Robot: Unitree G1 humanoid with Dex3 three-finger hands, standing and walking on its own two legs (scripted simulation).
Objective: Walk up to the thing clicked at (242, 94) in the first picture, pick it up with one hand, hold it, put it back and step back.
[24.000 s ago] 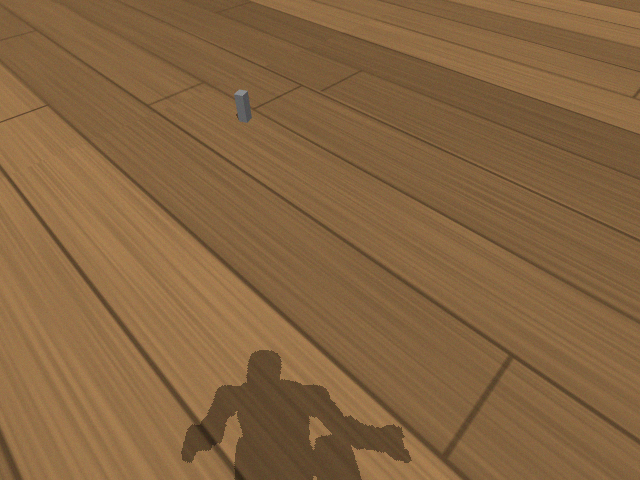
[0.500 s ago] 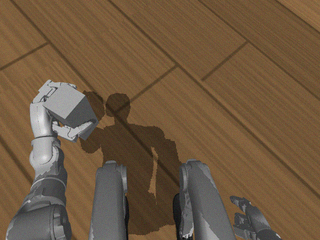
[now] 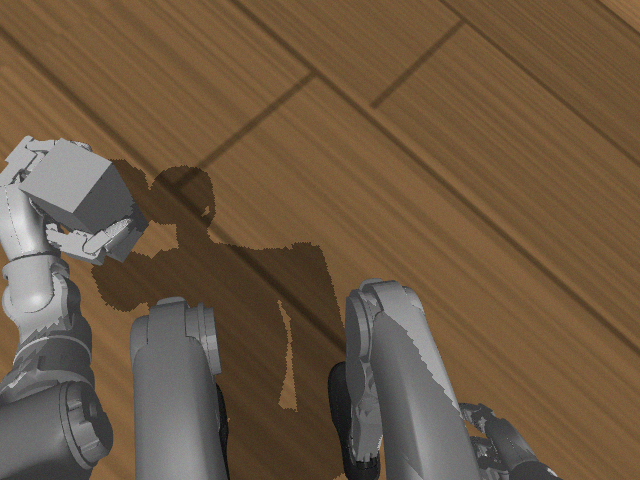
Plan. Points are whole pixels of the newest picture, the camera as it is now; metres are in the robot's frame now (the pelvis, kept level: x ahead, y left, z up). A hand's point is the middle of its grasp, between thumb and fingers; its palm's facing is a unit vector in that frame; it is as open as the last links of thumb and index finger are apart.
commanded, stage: crouch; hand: left
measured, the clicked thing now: (96, 209) +0.44 +0.25 -0.07
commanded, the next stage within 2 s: lower in 0.42 s
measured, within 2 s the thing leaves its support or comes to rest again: neither
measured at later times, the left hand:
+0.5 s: hand (100, 215) +0.45 +0.26 -0.12, palm faces +0.22 -0.97 -0.04, open 11.0 cm
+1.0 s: hand (114, 226) +0.46 +0.26 -0.19, palm faces +0.25 -0.97 -0.03, open 11.1 cm
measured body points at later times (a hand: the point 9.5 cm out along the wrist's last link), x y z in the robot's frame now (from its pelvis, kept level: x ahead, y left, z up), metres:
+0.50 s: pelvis +0.00 +0.00 -0.04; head +0.23 +0.09 +0.34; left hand +0.43 +0.31 -0.12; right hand +0.11 -0.27 -0.14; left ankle +0.09 +0.13 -0.31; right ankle +0.10 -0.12 -0.31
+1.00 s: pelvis +0.00 +0.01 -0.05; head +0.24 +0.13 +0.30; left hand +0.44 +0.31 -0.18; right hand +0.11 -0.27 -0.12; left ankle +0.09 +0.13 -0.31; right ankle +0.10 -0.12 -0.31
